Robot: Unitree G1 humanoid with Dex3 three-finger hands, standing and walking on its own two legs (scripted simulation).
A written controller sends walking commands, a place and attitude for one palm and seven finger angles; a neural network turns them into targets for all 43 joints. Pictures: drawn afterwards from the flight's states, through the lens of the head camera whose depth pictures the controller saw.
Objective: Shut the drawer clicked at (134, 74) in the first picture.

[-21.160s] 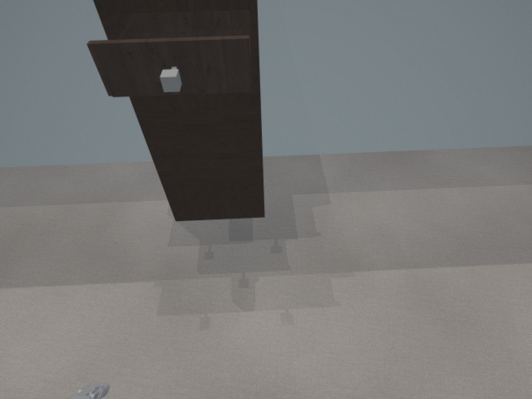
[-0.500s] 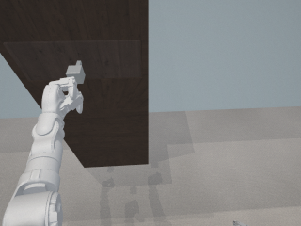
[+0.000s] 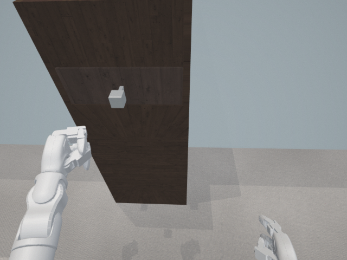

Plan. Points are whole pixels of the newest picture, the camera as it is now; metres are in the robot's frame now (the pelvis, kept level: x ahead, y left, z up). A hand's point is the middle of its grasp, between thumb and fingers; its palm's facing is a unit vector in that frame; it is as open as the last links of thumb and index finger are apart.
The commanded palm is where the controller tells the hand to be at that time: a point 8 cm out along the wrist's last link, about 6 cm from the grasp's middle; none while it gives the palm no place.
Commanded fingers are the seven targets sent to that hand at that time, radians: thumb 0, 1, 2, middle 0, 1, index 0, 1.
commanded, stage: draw the hand back to the body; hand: left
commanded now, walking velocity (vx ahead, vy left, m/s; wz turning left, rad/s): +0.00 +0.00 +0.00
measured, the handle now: (119, 95) +0.56 +0.21 +0.09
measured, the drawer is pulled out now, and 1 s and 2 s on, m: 0.00 0.00 0.00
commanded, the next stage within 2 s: step back with the hand held close in 0.76 s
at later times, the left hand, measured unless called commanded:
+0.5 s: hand (58, 181) +0.21 +0.22 +0.16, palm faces +0.34 -0.87 -0.37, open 3.3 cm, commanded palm +0.16 +0.27 +0.18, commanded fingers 0.00 0.90 0.90 -1.40 -1.60 -1.40 -1.60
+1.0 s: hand (47, 182) +0.20 +0.23 +0.17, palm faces +0.37 -0.82 -0.44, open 3.3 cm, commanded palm +0.15 +0.27 +0.18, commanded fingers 0.00 0.90 0.90 -1.40 -1.60 -1.40 -1.60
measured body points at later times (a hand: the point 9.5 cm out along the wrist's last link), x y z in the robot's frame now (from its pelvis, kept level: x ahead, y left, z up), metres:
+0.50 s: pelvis +0.01 -0.01 +0.01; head +0.00 -0.04 +0.46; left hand +0.19 +0.27 +0.18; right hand +0.19 -0.24 -0.08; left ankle +0.04 +0.08 -0.73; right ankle -0.04 -0.10 -0.73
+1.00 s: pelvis +0.02 -0.01 +0.01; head +0.01 -0.04 +0.46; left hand +0.18 +0.27 +0.20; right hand +0.21 -0.23 -0.08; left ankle +0.04 +0.08 -0.73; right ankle -0.04 -0.10 -0.73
